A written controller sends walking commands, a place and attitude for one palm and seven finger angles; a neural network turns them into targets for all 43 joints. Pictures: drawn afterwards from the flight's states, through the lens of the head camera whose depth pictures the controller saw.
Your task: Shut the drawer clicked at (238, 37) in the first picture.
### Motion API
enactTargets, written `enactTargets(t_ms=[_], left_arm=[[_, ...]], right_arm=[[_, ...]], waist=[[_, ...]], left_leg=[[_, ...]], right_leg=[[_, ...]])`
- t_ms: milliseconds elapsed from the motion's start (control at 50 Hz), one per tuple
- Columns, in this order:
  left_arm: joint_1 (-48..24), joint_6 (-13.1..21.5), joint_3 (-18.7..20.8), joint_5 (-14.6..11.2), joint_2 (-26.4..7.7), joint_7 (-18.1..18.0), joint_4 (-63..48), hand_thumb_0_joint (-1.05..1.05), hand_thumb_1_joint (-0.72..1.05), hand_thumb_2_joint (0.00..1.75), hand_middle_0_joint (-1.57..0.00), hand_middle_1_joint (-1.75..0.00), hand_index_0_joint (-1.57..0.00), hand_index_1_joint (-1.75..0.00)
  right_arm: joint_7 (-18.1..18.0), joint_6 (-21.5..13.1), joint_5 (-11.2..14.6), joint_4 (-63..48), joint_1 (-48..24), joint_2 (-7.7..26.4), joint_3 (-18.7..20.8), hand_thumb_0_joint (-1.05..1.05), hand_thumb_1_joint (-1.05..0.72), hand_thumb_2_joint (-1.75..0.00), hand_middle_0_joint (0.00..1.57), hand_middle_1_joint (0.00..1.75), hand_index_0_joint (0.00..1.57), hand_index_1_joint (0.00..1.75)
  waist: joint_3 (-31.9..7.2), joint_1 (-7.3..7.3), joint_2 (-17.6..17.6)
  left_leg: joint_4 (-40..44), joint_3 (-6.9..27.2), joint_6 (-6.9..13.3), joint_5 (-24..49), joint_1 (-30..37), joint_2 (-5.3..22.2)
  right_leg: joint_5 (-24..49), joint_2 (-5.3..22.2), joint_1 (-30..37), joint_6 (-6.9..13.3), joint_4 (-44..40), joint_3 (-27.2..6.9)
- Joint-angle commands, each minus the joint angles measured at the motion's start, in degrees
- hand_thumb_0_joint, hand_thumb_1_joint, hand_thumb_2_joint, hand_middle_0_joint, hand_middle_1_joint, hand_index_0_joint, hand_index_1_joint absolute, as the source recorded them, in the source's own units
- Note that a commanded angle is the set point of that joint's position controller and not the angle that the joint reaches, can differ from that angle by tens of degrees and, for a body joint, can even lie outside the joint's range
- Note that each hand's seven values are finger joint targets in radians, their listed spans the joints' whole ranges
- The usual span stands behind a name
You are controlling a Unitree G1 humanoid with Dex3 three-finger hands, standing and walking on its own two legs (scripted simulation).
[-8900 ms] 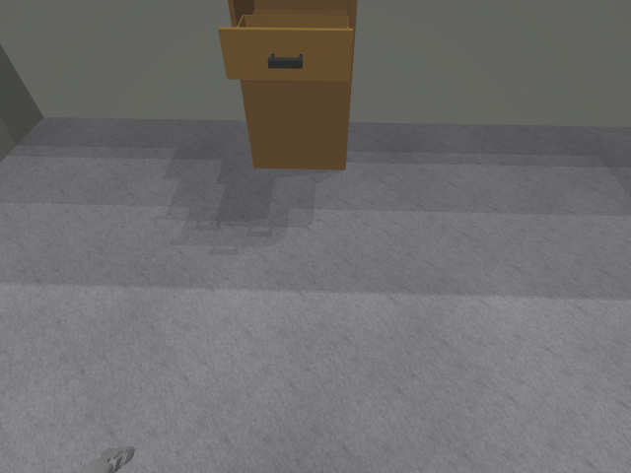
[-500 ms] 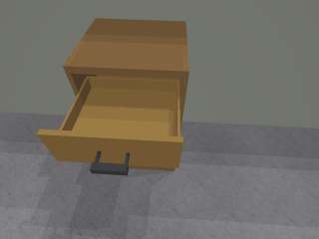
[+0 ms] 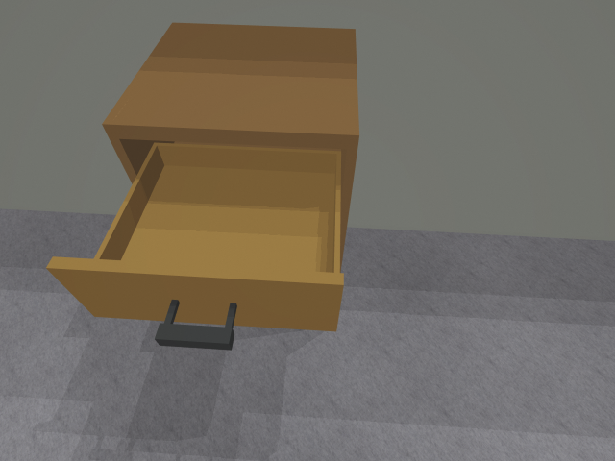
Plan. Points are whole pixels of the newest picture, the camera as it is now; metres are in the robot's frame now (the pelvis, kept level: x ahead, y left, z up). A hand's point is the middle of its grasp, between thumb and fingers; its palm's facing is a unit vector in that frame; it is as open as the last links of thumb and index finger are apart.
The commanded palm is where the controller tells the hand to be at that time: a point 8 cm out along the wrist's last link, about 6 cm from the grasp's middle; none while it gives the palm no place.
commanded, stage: come to a stop and stand still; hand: left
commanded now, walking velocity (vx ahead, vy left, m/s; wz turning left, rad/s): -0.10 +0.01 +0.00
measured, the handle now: (199, 322) +0.31 +0.19 -0.07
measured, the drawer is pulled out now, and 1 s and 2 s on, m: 0.29 0.29 0.29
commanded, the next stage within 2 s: look again from close up in 0.74 s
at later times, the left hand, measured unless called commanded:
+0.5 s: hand out of the picture -0.01 +0.22 -0.17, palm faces +0.00 -0.97 -0.24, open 7.4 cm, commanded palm none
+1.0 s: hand out of the picture -0.07 +0.18 -0.17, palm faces +0.01 -0.98 -0.18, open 7.4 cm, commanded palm none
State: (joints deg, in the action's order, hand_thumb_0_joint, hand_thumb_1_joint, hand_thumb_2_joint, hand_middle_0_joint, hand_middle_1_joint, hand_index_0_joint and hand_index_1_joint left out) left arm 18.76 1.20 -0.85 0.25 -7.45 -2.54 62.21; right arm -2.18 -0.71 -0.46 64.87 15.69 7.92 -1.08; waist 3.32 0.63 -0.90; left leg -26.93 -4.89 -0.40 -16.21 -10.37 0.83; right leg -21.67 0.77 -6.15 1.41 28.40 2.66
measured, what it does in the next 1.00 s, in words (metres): stands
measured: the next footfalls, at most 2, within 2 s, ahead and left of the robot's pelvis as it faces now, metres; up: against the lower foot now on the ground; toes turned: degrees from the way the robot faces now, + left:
none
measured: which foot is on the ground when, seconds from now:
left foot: down 0.00-1.00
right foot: down 0.00-1.00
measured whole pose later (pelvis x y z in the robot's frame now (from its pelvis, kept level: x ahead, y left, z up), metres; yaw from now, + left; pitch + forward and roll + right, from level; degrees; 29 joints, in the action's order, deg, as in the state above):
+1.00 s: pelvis -0.04 +0.02 +0.00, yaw -1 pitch +0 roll +1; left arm 20.0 0.8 -1.8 0.5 -7.7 -1.9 63.3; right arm -1.1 -0.9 -0.6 63.5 16.4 8.9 -1.2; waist 1.8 0.6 0.0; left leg -25.2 -3.8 1.8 -11.4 -13.7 -1.0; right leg -17.9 0.7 -8.8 0.2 26.8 0.5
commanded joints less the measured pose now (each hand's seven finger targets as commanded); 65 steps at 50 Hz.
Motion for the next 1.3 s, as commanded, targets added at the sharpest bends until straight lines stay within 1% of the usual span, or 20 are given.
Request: enactTargets(t_ms=[0, 100, 120, 140, 160, 180, 220, 240, 260, 280, 300, 320, 360, 460, 620, 700, 800, 920, 1060, 1280], left_arm=[[4.50, 0.04, 2.01, 0.20, -8.05, -1.19, -2.65, 0.00, 0.90, 0.90, -0.20, -0.30, -0.20, -0.30], [3.17, -0.30, 1.88, 0.32, -7.85, -1.08, -3.39, 0.00, 0.90, 0.90, -0.20, -0.30, -0.20, -0.30], [6.35, 1.12, 2.50, 1.24, -9.27, -2.53, -2.51, 0.00, 0.90, 0.90, -0.20, -0.30, -0.20, -0.30], [4.32, 1.51, 3.15, 1.34, -11.52, -2.05, -5.78, 0.00, 0.90, 0.90, -0.20, -0.30, -0.20, -0.30], [3.36, 1.82, 2.44, 1.29, -10.72, -1.58, -6.08, 0.00, 0.90, 0.90, -0.20, -0.30, -0.20, -0.30], [1.30, 1.96, 2.63, 1.39, -11.03, -1.51, -6.92, 0.00, 0.90, 0.90, -0.20, -0.30, -0.20, -0.30], [-0.87, 1.58, 2.54, 1.17, -11.52, -1.25, -9.05, 0.00, 0.90, 0.90, -0.20, -0.30, -0.20, -0.30], [-2.03, 1.12, 2.32, 0.69, -10.95, -1.16, -9.51, 0.00, 0.90, 0.90, -0.20, -0.30, -0.20, -0.30], [-1.75, 0.51, 2.04, 0.34, -9.96, -0.99, -10.10, 0.00, 0.90, 0.90, -0.20, -0.30, -0.20, -0.30], [-1.43, -0.21, 1.99, 0.35, -8.77, -0.98, -10.46, 0.00, 0.90, 0.90, -0.20, -0.30, -0.20, -0.30], [-0.27, -0.77, 2.01, 0.60, -8.34, -0.96, -10.18, 0.00, 0.90, 0.90, -0.20, -0.30, -0.20, -0.30], [-0.37, -1.17, 1.79, 0.82, -8.60, -0.77, -9.32, 0.00, 0.90, 0.90, -0.20, -0.30, -0.20, -0.30], [-0.61, -1.29, 1.44, 0.96, -9.43, -0.15, -9.06, 0.00, 0.90, 0.90, -0.20, -0.30, -0.20, -0.30], [-0.38, -1.48, 1.69, 0.96, -9.86, 0.30, -9.39, 0.00, 0.90, 0.90, -0.20, -0.30, -0.20, -0.30], [2.63, -0.94, 1.41, 0.82, -8.34, 0.73, -6.96, 0.00, 0.90, 0.90, -0.20, -0.30, -0.20, -0.30], [3.41, -0.56, 1.01, 0.70, -8.14, 0.65, -5.06, 0.00, 0.90, 0.90, -0.20, -0.30, -0.20, -0.30], [4.30, 0.04, 0.35, 0.52, -7.28, 0.40, -2.47, 0.00, 0.90, 0.90, -0.20, -0.30, -0.20, -0.30], [5.33, 0.46, 0.13, 0.36, -6.68, -0.10, -0.45, 0.00, 0.90, 0.90, -0.20, -0.30, -0.20, -0.30], [4.93, 0.23, 0.07, 0.46, -5.67, -0.27, 0.49, 0.00, 0.90, 0.90, -0.20, -0.30, -0.20, -0.30], [4.40, 0.57, 0.39, 0.35, -6.41, -0.21, 0.02, 0.00, 0.90, 0.90, -0.20, -0.30, -0.20, -0.30]], right_arm=[[-0.53, -0.73, 0.50, -3.15, 3.33, 6.12, 1.92, 0.00, -0.90, -0.90, 0.20, 0.30, 0.20, 0.30], [-0.20, -0.40, 0.28, -3.70, 1.78, 6.17, 1.95, 0.00, -0.90, -0.90, 0.20, 0.30, 0.20, 0.30], [0.34, -0.38, 0.68, -8.88, -3.99, 9.08, 3.26, 0.00, -0.90, -0.90, 0.20, 0.30, 0.20, 0.30], [1.13, 0.02, 0.13, -11.13, -1.45, 5.00, 2.76, 0.00, -0.90, -0.90, 0.20, 0.30, 0.20, 0.30], [1.11, 0.21, 0.14, -11.02, -2.49, 4.75, 2.71, 0.00, -0.90, -0.90, 0.20, 0.30, 0.20, 0.30], [1.36, 0.43, 0.02, -11.03, -1.18, 4.29, 2.42, 0.00, -0.90, -0.90, 0.20, 0.30, 0.20, 0.30], [1.53, 0.30, 0.18, -11.19, 1.18, 4.93, 2.37, 0.00, -0.90, -0.90, 0.20, 0.30, 0.20, 0.30], [1.48, 0.09, 0.06, -10.51, 2.60, 6.11, 2.49, 0.00, -0.90, -0.90, 0.20, 0.30, 0.20, 0.30], [1.31, -0.19, -0.20, -10.55, 2.85, 7.94, 2.67, 0.00, -0.90, -0.90, 0.20, 0.30, 0.20, 0.30], [1.08, -0.37, -0.36, -11.11, 2.02, 9.04, 2.63, 0.00, -0.90, -0.90, 0.20, 0.30, 0.20, 0.30], [1.09, -0.02, -0.59, -11.77, -0.10, 9.63, 2.41, 0.00, -0.90, -0.90, 0.20, 0.30, 0.20, 0.30], [1.15, 0.11, -0.50, -11.90, -2.14, 9.04, 2.15, 0.00, -0.90, -0.90, 0.20, 0.30, 0.20, 0.30], [1.43, 0.47, -0.43, -12.81, -2.50, 9.16, 2.01, 0.00, -0.90, -0.90, 0.20, 0.30, 0.20, 0.30], [1.67, 0.59, -0.88, -12.05, 0.73, 9.93, 2.30, 0.00, -0.90, -0.90, 0.20, 0.30, 0.20, 0.30], [1.56, -0.08, -0.49, -9.96, 1.43, 9.91, 2.28, 0.00, -0.90, -0.90, 0.20, 0.30, 0.20, 0.30], [1.49, -0.45, -0.19, -7.84, 2.51, 9.04, 2.02, 0.00, -0.90, -0.90, 0.20, 0.30, 0.20, 0.30], [1.26, -0.76, 0.14, -5.33, 4.14, 7.54, 1.51, 0.00, -0.90, -0.90, 0.20, 0.30, 0.20, 0.30], [0.79, -1.43, 0.32, -3.27, 4.83, 6.48, 1.02, 0.00, -0.90, -0.90, 0.20, 0.30, 0.20, 0.30], [0.54, -1.09, 0.27, -2.01, 3.93, 5.54, 0.81, 0.00, -0.90, -0.90, 0.20, 0.30, 0.20, 0.30], [0.22, -1.21, 0.32, -1.85, 3.43, 5.50, 0.73, 0.00, -0.90, -0.90, 0.20, 0.30, 0.20, 0.30]], waist=[[-5.31, -0.22, -0.51], [-4.69, -0.03, -0.50], [-1.22, 0.71, -2.30], [-2.62, -0.60, -7.92], [-3.87, -0.42, -5.02], [-5.92, -1.39, -4.50], [-7.62, -3.00, -5.42], [-7.55, -3.50, -2.71], [-6.99, -2.83, 1.85], [-4.32, -1.70, 6.59], [-0.52, -0.25, 6.50], [3.50, 0.09, 8.66], [8.43, -0.28, 4.51], [4.96, -0.85, 1.56], [-2.29, -0.07, 2.31], [-0.55, -0.17, 2.88], [0.56, -0.65, -0.25], [-2.49, -0.65, 0.12], [2.18, -0.62, -0.18], [-1.01, -0.42, -0.53]], left_leg=[[-0.34, 3.61, 2.16, 34.66, 5.93, 6.07], [1.28, 4.04, 2.12, 28.86, 5.68, 6.29], [-13.50, 0.98, 0.59, 24.26, -0.47, 5.69], [-14.44, 2.79, 1.53, -1.95, -10.11, 1.90], [-14.41, 3.10, 1.70, -7.41, -10.72, 1.97], [-12.47, 1.95, 1.16, -6.29, -9.58, 2.10], [-5.84, 1.42, 1.13, -0.22, -4.59, 0.48], [-2.51, 2.20, 1.51, 7.43, -0.33, 1.23], [-2.52, 5.48, 2.65, 16.65, 2.07, 4.13], [-0.34, 9.80, 4.57, 19.22, -0.65, 7.46], [1.28, 10.58, 5.46, 13.48, -5.10, 8.24], [3.80, 11.59, 5.37, 5.69, -8.58, 7.25], [6.62, 11.12, 4.16, -7.95, -12.21, 5.10], [10.32, 12.14, 3.74, -15.79, -9.94, 4.91], [11.94, 13.02, 4.24, -12.31, -6.01, 5.79], [11.36, 12.24, 3.93, -9.15, -5.58, 5.43], [8.01, 9.67, 3.47, 0.23, -2.60, 4.50], [4.73, 7.65, 3.34, 13.97, 1.73, 4.75], [5.60, 7.41, 3.04, 12.53, 0.76, 4.69], [4.71, 6.72, 2.73, 18.14, 3.08, 4.80]], right_leg=[[42.43, 7.76, -0.75, 0.97, -0.09, -4.43], [34.88, 7.57, -1.85, 1.05, -2.11, -4.99], [55.49, 9.08, -6.17, -2.91, -5.80, -8.83], [62.56, 12.61, 1.57, 0.03, -2.54, -11.01], [61.41, 13.58, 2.17, 3.25, -1.83, -11.18], [58.98, 13.65, 3.08, 5.50, -1.33, -9.93], [49.83, 10.35, 1.42, 5.42, 1.52, -7.25], [41.38, 8.23, -1.62, 4.06, 3.56, -5.73], [28.81, 5.54, -5.31, 2.27, 3.99, -4.55], [14.69, 2.92, -6.96, 1.15, 2.92, -3.53], [5.41, 1.79, -7.24, 0.96, 0.34, -3.20], [0.42, 1.75, -7.63, 0.86, -1.36, -3.42], [-4.53, 2.19, -10.61, 1.29, -4.60, -5.35], [-9.42, 2.28, -12.15, 1.16, -4.91, -5.39], [-2.75, 2.37, -8.60, 0.74, -3.80, -4.86], [-0.86, 3.22, -9.11, 0.79, -5.47, -5.65], [3.30, 4.30, -10.05, 0.92, -7.55, -6.97], [13.77, 4.90, -6.85, 0.44, -6.42, -6.61], [13.00, 4.73, -7.88, 0.35, -7.50, -6.56], [22.65, 5.39, -3.73, 0.56, -7.39, -6.12]])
